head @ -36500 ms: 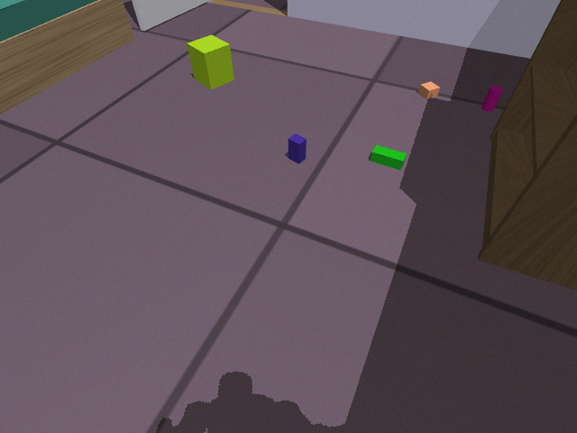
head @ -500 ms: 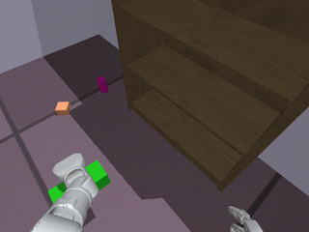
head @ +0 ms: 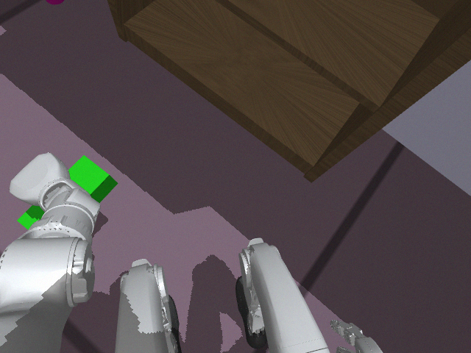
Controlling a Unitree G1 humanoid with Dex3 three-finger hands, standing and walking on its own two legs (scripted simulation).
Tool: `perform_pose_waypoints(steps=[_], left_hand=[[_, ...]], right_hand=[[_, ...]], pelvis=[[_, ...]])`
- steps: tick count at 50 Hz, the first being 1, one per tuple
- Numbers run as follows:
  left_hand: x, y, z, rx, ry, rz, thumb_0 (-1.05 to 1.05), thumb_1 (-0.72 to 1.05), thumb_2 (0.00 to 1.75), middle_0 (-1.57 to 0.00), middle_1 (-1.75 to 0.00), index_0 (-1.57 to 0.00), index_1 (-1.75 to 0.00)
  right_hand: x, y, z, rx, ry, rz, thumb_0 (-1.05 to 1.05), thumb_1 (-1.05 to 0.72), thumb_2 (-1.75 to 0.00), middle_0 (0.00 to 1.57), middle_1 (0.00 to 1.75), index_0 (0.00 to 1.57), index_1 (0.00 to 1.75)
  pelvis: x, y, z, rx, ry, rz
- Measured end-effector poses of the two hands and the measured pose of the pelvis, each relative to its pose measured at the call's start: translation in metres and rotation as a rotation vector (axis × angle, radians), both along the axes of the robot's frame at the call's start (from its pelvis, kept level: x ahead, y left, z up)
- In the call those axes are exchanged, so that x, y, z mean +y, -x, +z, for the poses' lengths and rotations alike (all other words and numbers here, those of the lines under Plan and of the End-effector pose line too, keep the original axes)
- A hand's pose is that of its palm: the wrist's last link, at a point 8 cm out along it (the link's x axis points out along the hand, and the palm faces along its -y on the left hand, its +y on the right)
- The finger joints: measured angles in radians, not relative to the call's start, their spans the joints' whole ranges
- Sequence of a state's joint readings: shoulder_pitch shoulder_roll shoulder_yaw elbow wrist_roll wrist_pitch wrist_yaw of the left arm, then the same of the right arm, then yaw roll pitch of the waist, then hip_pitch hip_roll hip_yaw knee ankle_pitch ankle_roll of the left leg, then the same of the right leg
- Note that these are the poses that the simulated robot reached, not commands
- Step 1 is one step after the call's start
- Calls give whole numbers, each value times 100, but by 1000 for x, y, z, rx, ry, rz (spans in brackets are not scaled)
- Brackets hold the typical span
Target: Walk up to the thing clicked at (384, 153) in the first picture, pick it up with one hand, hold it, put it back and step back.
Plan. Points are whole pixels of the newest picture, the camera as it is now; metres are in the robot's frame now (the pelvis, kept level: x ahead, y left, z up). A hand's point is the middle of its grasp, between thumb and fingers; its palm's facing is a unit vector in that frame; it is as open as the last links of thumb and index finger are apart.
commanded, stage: crouch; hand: left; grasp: from above
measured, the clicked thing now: (71, 200) +0.43 +0.26 -0.20
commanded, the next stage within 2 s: go down in 1.06 s
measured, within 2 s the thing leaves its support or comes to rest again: rests again in 0.74 s
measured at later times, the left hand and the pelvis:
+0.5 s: hand (81, 193) +0.47 +0.27 -0.27, palm faces -0.26 -0.28 -0.93, open 6.3 cm; pelvis -0.01 +0.00 -0.13, yaw -1 degrees
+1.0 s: hand (87, 196) +0.48 +0.27 -0.34, palm faces -0.29 -0.28 -0.91, open 5.3 cm; pelvis -0.02 +0.00 -0.20, yaw -3 degrees
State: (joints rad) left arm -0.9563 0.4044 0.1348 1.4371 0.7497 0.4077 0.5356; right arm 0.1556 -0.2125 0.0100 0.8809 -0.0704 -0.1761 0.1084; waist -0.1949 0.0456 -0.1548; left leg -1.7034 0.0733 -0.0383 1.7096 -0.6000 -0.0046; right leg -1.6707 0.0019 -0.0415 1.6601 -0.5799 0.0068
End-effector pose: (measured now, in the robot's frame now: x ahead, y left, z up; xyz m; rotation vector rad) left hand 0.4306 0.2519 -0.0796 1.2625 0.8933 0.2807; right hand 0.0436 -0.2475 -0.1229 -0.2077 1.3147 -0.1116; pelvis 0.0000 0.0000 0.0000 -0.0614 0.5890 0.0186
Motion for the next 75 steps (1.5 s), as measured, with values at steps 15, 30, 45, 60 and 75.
perform_pose_waypoints(steps=[15, 30, 45, 60, 75], left_hand=[[12, -12, -115, 25, 9, -76, 1, 12, 25, -81, -35, -84, -33], [18, -45, -142, -18, -18, -58, 0, 52, 32, -99, -42, -102, -38], [20, -46, -189, -8, -4, -91, 0, 61, 22, -98, -46, -105, -39], [24, -61, -210, 0, -8, -86, 0, 59, 26, -98, -46, -104, -40], [39, -55, -214, 11, -17, -70, 0, 37, 39, -86, -48, -89, -46]], right_hand=[[-2, 4, -87, 36, 0, 63, 0, -88, -89, 20, 30, 21, 30], [-25, 25, -123, 75, 26, 89, 0, -90, -89, 20, 30, 20, 30], [-15, 60, -165, 123, -10, 115, 0, -91, -89, 20, 30, 20, 30], [-9, 72, -183, 165, -40, 125, 0, -91, -89, 20, 30, 20, 30], [-16, 61, -179, 162, -27, 137, 0, -92, -90, 20, 30, 20, 30]], pelvis=[[0, 2, -91, 74, 15, -3], [-3, 9, -139, 65, 15, -16], [-1, 21, -189, 14, 22, -28], [0, 17, -211, 4, 36, -38], [0, 14, -211, 6, 41, -38]])
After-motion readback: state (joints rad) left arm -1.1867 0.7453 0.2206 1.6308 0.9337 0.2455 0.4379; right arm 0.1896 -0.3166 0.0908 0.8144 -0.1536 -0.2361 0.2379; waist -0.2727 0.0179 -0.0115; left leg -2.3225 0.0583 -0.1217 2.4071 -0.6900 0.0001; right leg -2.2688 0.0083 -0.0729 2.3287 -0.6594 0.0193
